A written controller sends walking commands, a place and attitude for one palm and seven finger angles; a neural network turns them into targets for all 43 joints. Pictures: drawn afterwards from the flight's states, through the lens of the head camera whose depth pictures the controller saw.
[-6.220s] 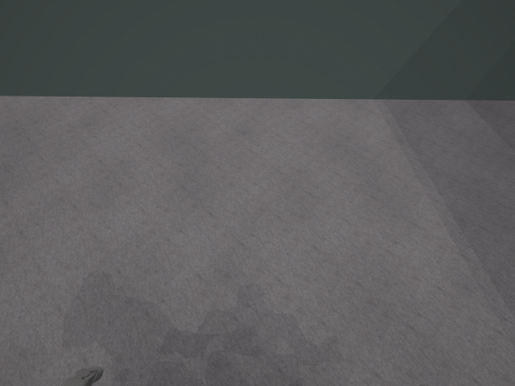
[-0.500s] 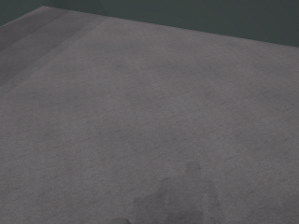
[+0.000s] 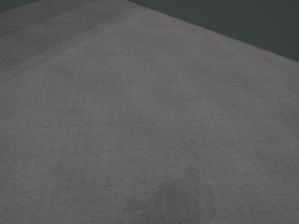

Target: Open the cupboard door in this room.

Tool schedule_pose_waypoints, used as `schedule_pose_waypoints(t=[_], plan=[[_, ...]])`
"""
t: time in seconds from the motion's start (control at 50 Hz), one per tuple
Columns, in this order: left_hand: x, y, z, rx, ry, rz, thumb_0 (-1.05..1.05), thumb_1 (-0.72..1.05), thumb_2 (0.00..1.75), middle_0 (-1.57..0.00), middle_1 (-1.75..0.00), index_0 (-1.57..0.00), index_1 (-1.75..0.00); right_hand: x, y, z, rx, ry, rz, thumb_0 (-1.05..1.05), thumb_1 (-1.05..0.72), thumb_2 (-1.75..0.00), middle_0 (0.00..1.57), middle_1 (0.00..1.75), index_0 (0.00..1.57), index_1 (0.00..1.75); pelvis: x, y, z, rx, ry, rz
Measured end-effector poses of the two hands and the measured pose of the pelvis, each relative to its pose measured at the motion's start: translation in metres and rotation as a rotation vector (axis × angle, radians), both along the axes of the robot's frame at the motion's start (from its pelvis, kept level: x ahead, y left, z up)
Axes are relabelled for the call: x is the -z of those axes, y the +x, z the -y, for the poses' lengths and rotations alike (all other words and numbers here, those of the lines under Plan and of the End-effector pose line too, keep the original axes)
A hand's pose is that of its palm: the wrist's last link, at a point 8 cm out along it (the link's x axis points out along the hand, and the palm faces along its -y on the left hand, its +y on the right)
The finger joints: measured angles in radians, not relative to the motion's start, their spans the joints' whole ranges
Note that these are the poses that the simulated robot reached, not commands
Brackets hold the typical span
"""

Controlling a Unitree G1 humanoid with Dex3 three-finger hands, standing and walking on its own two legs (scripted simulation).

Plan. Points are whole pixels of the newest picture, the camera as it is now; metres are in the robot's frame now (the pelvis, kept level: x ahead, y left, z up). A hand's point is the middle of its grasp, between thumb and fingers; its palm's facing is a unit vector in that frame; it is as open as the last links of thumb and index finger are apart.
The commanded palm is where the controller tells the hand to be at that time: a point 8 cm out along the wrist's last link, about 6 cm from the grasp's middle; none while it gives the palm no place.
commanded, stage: turn or walk to find it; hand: left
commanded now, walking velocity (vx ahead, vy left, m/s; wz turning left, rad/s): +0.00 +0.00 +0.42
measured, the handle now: out of the picture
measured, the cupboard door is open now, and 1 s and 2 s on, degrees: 0 0 0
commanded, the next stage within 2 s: none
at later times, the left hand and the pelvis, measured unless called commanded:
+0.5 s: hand out of the picture +0.00 +0.15 -0.16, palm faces +0.24 -0.94 -0.25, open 7.4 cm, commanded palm none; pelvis -0.03 -0.05 +0.00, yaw +14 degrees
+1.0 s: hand out of the picture -0.08 +0.21 -0.17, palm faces +0.44 -0.86 -0.25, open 7.4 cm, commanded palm none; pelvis -0.07 -0.01 +0.00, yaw +25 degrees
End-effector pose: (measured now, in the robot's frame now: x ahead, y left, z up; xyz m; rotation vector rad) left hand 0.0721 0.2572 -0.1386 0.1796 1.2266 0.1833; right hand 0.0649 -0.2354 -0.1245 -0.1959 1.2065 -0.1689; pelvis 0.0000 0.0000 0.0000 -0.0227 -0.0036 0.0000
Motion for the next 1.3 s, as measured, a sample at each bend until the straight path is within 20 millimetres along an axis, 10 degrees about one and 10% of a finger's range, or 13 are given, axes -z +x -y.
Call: schedule_pose_waypoints(t=[0.2,0.44,0.74,0.96,1.16,1.3], plan=[[-0.014,0.017,0.041,-0.003,0.035,0.13,0.0,0.91,0.89,-0.2,-0.3,-0.19,-0.3,0.032,-0.038,0.038,-0.003,0.046,-0.102,0.0,-0.9,-0.9,0.2,0.3,0.2,0.3,0.012,-0.013,0.034,-0.078,0.04,-0.006],[-0.018,-0.07,0.066,-0.157,0.037,0.039,0.0,0.9,0.89,-0.2,-0.3,-0.2,-0.3,0.03,-0.025,0.068,-0.115,0.032,-0.157,0.0,-0.91,-0.9,0.2,0.3,0.19,0.3,0.004,-0.023,0.051,-0.211,0.05,0.012],[0.027,-0.196,0.019,-0.389,-0.031,-0.141,0.0,0.91,0.89,-0.2,-0.3,-0.2,-0.3,0.005,0.055,-0.021,-0.376,-0.031,0.045,0.0,-0.91,-0.9,0.2,0.3,0.19,0.3,0.017,-0.049,0.009,-0.333,0.023,0.019],[-0.001,-0.183,0.001,-0.424,0.009,-0.009,0.0,0.91,0.89,-0.2,-0.3,-0.19,-0.3,0.0,0.042,-0.042,-0.436,0.01,0.037,0.0,-0.9,-0.9,0.2,0.3,0.2,0.3,0.002,-0.063,0.008,-0.414,0.008,0.014],[-0.016,-0.156,0.037,-0.428,0.081,0.122,0.0,0.91,0.89,-0.2,-0.3,-0.19,-0.3,0.036,0.011,0.012,-0.431,0.048,-0.075,0.0,-0.9,-0.9,0.2,0.3,0.2,0.3,0.015,-0.069,0.051,-0.494,0.043,0.006],[-0.027,-0.193,0.082,-0.512,0.081,0.088,0.0,0.91,0.89,-0.2,-0.3,-0.2,-0.3,0.036,0.011,0.044,-0.476,0.035,-0.141,0.0,-0.9,-0.9,0.2,0.3,0.2,0.3,0.006,-0.073,0.072,-0.576,0.068,0.019]])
